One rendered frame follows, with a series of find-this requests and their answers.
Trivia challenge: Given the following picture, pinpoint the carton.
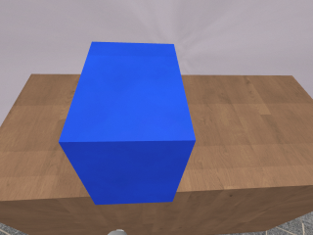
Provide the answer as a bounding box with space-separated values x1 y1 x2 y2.
59 41 196 205

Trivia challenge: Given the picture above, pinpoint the pedestal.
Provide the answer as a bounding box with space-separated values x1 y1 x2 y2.
0 73 313 235

